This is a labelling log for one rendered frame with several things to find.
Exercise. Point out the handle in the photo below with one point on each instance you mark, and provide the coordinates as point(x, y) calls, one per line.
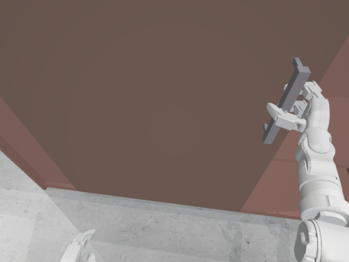
point(292, 91)

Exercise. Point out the right robot hand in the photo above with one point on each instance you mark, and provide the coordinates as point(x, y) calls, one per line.
point(316, 113)

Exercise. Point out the wardrobe door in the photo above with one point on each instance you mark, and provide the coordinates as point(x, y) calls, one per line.
point(161, 100)
point(21, 140)

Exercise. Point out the left robot hand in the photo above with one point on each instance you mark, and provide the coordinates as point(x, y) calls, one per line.
point(73, 253)

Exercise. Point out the robot right forearm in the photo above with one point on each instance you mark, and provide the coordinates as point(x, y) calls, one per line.
point(319, 183)

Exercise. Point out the right robot upper arm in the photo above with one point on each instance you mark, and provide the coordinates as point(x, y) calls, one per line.
point(319, 241)

